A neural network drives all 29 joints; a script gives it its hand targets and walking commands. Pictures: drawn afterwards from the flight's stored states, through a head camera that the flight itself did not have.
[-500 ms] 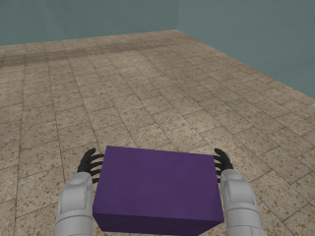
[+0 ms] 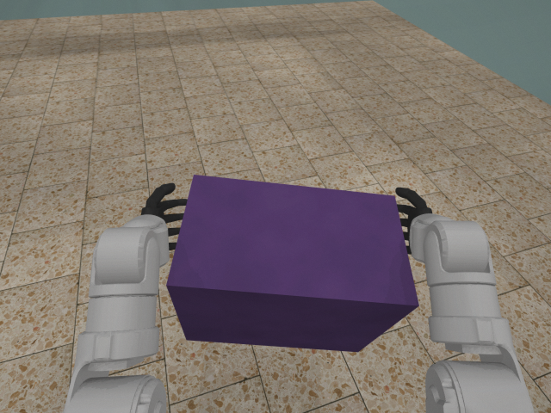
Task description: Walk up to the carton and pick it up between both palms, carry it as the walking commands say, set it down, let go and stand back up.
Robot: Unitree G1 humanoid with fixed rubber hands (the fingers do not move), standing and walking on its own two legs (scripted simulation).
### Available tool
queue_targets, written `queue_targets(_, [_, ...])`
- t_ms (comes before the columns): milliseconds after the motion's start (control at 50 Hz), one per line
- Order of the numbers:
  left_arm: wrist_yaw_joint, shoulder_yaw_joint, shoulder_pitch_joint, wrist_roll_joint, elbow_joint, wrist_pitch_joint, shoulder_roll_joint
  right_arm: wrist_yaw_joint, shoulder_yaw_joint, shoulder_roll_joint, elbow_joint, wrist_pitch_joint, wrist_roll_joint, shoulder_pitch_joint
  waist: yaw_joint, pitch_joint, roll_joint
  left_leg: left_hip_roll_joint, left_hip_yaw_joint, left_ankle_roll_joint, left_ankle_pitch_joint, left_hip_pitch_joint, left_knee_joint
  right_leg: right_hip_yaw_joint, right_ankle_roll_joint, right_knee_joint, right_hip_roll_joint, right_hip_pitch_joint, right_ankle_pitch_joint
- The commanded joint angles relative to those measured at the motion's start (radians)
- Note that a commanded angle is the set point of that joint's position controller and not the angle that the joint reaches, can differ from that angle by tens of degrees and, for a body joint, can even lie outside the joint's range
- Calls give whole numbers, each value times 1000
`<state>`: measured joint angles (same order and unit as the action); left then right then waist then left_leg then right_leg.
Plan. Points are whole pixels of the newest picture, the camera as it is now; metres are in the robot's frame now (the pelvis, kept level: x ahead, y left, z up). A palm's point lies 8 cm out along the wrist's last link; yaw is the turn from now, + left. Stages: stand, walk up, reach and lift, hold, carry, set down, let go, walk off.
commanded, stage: carry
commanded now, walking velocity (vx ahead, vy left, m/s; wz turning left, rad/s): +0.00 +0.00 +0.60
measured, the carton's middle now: (284, 272) +0.33 -0.03 +0.04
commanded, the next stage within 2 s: none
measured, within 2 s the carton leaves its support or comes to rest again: neither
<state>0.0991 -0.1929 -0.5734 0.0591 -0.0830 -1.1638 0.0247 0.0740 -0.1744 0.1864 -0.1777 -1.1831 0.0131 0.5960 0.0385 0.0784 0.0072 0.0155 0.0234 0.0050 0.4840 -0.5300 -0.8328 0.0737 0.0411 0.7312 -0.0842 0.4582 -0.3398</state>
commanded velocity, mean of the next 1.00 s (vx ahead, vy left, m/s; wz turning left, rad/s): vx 0.00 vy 0.00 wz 0.60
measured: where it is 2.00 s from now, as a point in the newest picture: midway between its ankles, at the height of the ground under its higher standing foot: outside the picture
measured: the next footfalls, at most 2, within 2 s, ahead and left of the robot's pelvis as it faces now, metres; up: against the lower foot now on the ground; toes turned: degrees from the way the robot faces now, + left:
right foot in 0.32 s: +0.01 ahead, -0.12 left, +0.00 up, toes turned +4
right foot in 0.84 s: +0.03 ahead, -0.11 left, +0.00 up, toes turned +21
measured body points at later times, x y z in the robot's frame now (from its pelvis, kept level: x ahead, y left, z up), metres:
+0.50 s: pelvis -0.03 -0.01 +0.01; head +0.01 +0.00 +0.45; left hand +0.27 +0.26 +0.10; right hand +0.37 -0.10 +0.10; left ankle +0.01 +0.11 -0.70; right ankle -0.03 -0.12 -0.71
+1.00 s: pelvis -0.08 -0.03 +0.02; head -0.05 -0.02 +0.47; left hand +0.13 +0.31 +0.11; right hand +0.34 +0.00 +0.12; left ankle -0.10 +0.10 -0.65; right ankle +0.00 -0.12 -0.71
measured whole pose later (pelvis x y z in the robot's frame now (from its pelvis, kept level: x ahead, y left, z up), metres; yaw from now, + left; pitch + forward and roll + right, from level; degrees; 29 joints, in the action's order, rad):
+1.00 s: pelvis -0.08 -0.03 +0.02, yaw +34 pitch +3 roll +0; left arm 0.09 -0.28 -0.54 0.04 -0.04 -1.15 0.00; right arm 0.09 -0.18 0.14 -0.15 -1.23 -0.04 0.63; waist 0.01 0.00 0.01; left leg -0.01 0.02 0.03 0.41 -0.64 -1.03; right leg 0.19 0.00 0.57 -0.10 0.33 -0.28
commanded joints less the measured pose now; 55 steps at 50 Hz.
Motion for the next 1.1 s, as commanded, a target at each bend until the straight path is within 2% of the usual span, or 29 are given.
queue_targets(0, [-257, 595, -805, -436, 152, -10, -993, -296, 555, -1172, 183, 13, 456, 832, -12, 450, 281, -365, -458, -109, -1002, 526, 333, 31, 46, 262, -22, 176, -185])
queue_targets(20, [-256, 585, -780, -429, 171, -14, -992, -291, 549, -1197, 153, 7, 441, 780, -9, 455, 209, -372, -462, -195, -1146, 574, 289, -31, 38, 319, -6, 228, -287])
queue_targets(40, [-263, 579, -806, -442, 176, -24, -1009, -285, 542, -1208, 163, 4, 440, 798, -7, 472, 142, -375, -445, -237, -936, 516, 318, -48, 30, 320, 3, 199, -296])
queue_targets(100, [-281, 563, -828, -485, 133, -30, -1031, -265, 472, -1217, 117, -7, 392, 752, -3, 445, 102, -286, -375, -173, -648, 481, 356, -53, 8, 253, 5, 185, -198])
queue_targets(140, [-293, 574, -838, -516, 155, -21, -1081, -253, 515, -1226, 225, 13, 399, 788, -1, 528, 115, -270, -384, -178, -792, 580, 313, -58, 1, 158, 32, 161, -168])
queue_targets(200, [-303, 584, -846, -537, 180, -18, -1093, -236, 517, -1199, 303, 14, 388, 834, 0, 565, 129, -247, -352, -166, -716, 560, 324, -16, -9, -36, 59, 10, -113])
queue_targets(220, [-296, 593, -850, -545, 225, -13, -1094, -229, 503, -1176, 333, 21, 381, 809, -11, 593, 204, -222, -315, -146, -794, 535, 288, -11, -16, -99, 44, -66, -62])
queue_targets(260, [-294, 595, -852, -544, 292, 0, -1091, -220, 546, -1184, 377, 25, 387, 816, -27, 602, 72, -176, -251, -99, -787, 379, 232, -25, -38, -257, 5, -334, 116])
queue_targets(280, [-294, 579, -784, -541, 269, -3, -1080, -212, 541, -1170, 381, 22, 382, 782, -32, 613, -11, -134, -179, -65, -701, 278, 157, -70, -60, -254, -79, -444, 306])
queue_targets(320, [-295, 596, -728, -506, 259, 1, -1046, -226, 577, -1178, 403, 20, 396, 791, -33, 603, -242, -12, -46, -18, -145, 11, 144, -199, -171, -103, -291, -628, 852])
queue_targets(340, [-298, 612, -744, -490, 222, 3, -1046, -230, 598, -1181, 400, 21, 400, 841, -30, 570, -318, -32, -29, -16, 43, -4, 150, -183, -178, -93, -314, -608, 951])
queue_targets(360, [-298, 603, -733, -482, 214, 3, -1030, -229, 623, -1192, 391, 22, 405, 840, -31, 556, -346, -34, -17, -25, 30, 18, 103, -150, -171, -95, -320, -572, 942])
queue_targets(400, [-310, 606, -681, -461, 190, -5, -1026, -234, 633, -1163, 384, 29, 389, 820, -45, 480, -195, 31, 41, -30, -20, -37, 31, -78, -157, -110, -260, -561, 926])
queue_targets(480, [-285, 616, -772, -425, 230, 4, -1005, -273, 635, -1206, 300, 24, 437, 825, -28, 434, -136, -22, 58, -35, -183, 170, 235, -4, -85, -57, -259, -386, 674])
queue_targets(500, [-280, 600, -709, -410, 222, 1, -989, -282, 625, -1203, 254, 18, 429, 738, -23, 483, -58, -49, 3, -47, -314, 290, 286, 43, -53, 30, -225, -307, 595])
queue_targets(520, [-278, 622, -737, -417, 240, -5, -982, -288, 606, -1208, 221, 22, 421, 721, -12, 498, 72, -150, -122, -95, -688, 431, 234, 77, -12, 125, -166, -142, 382])
queue_targets(540, [-284, 626, -712, -411, 219, -14, -989, -292, 589, -1215, 177, 23, 407, 659, -3, 511, 268, -317, -387, -175, -965, 522, 287, 88, 27, 260, -56, 15, -39])
queue_targets(560, [-289, 618, -750, -420, 190, -16, -1006, -295, 571, -1233, 144, 20, 409, 687, -2, 467, 269, -363, -498, -230, -1090, 596, 328, 24, 27, 310, 20, 123, -362])
queue_targets(700, [-310, 618, -747, -473, 185, 4, -1066, -282, 591, -1210, 284, 37, 393, 741, -5, 505, 145, -261, -380, -148, -438, 438, 459, -11, -13, 136, 59, 5, -157])
queue_targets(780, [-319, 602, -721, -496, 190, 17, -1086, -256, 626, -1177, 400, 40, 391, 843, -35, 489, 79, -124, -165, 33, -185, 187, 484, 54, -61, -324, 74, -441, -56])
queue_targets(800, [-329, 620, -774, -519, 186, 17, -1090, -245, 641, -1159, 405, 45, 374, 850, -47, 484, -98, -27, -87, 64, -111, 22, 317, -170, -111, -479, -103, -577, -133])
queue_targets(820, [-335, 600, -752, -515, 200, 23, -1081, -247, 650, -1159, 443, 45, 388, 883, -57, 460, -363, 62, 22, 43, 64, -81, -74, -424, -210, -499, -372, -505, -82])
queue_targets(840, [-327, 600, -680, -481, 137, 11, -1062, -257, 635, -1156, 369, 38, 370, 814, -38, 369, -335, -41, -33, 32, 55, -184, -265, -395, -245, -483, -454, -404, 25])
queue_targets(860, [-323, 618, -784, -475, 153, 20, -1059, -262, 652, -1179, 381, 43, 403, 942, -30, 358, -241, -61, -71, 38, 22, -171, -357, -338, -236, -448, -407, -374, 94])
queue_targets(900, [-325, 604, -699, -449, 148, -1, -1048, -274, 607, -1211, 253, 25, 378, 718, -18, 352, -93, -83, -72, 16, -52, -130, -282, -146, -156, -338, -287, -399, 373])
queue_targets(960, [-310, 634, -815, -477, 251, 11, -1014, -275, 622, -1229, 224, 31, 418, 758, -28, 386, -183, -44, 32, 52, -34, -128, -157, -21, -135, -230, -256, -505, 672])
queue_targets(1040, [-280, 582, -666, -389, 182, -12, -972, -302, 556, -1226, 125, 4, 417, 633, -38, 458, -204, -36, 79, 42, -35, 44, 138, 6, -128, -146, -292, -493, 657])
queue_targets(1060, [-276, 568, -747, -396, 181, -7, -973, -308, 554, -1238, 111, 9, 438, 726, -22, 448, -183, -25, 114, 38, -146, 112, 313, 62, -89, -90, -263, -477, 637])
queue_targets(1080, [-270, 541, -604, -367, 143, -17, -975, -311, 541, -1229, 80, -1, 411, 577, -17, 475, -70, -50, 87, 29, -283, 241, 406, 95, -41, -11, -225, -389, 580])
